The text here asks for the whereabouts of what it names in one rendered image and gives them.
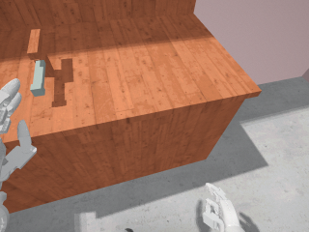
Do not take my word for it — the tap lever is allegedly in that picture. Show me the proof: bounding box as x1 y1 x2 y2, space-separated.
30 60 46 97

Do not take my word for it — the robot left hand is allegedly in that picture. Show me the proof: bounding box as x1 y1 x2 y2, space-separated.
0 78 37 189

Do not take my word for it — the robot left forearm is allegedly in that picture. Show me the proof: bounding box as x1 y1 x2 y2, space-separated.
0 191 10 232

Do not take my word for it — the counter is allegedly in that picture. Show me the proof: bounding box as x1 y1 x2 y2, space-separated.
0 0 262 214

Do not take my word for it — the robot right hand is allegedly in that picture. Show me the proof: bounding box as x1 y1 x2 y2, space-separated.
203 183 240 232

